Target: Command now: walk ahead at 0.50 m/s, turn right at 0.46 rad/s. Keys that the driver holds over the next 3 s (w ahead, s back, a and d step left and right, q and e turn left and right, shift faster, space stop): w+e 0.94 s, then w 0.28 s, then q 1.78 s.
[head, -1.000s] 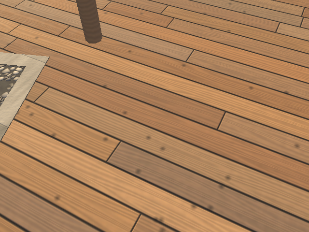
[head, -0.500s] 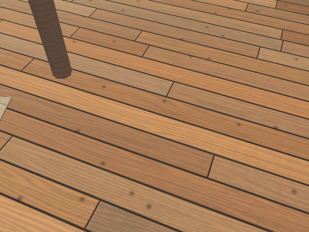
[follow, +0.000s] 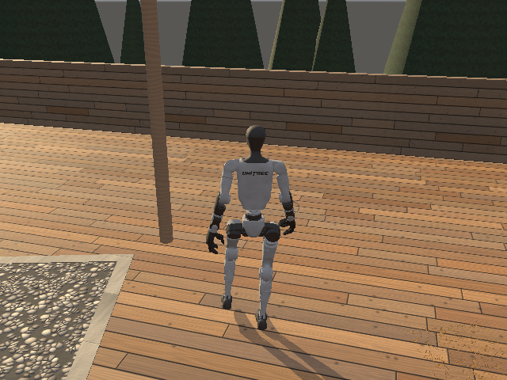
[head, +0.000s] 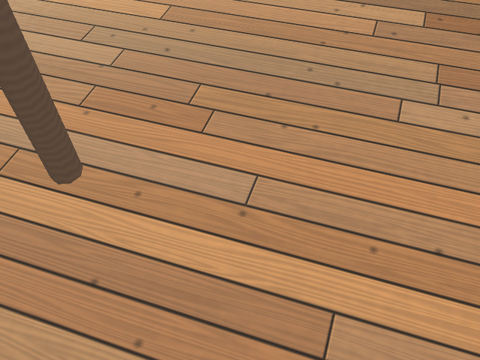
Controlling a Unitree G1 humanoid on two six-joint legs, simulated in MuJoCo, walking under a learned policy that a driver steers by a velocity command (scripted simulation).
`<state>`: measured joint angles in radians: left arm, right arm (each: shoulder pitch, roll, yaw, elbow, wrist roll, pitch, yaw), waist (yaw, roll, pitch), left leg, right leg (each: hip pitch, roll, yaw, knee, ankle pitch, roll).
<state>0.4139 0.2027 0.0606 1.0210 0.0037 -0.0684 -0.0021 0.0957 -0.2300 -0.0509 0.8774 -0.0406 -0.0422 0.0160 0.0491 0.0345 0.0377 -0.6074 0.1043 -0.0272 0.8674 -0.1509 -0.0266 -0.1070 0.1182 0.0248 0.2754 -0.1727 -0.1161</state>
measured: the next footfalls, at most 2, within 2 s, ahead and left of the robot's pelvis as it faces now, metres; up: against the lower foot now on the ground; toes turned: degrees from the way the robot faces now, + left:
left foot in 0.24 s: +0.31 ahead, +0.13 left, +0.00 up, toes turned -9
right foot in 0.78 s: +0.49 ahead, -0.16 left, +0.00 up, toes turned -32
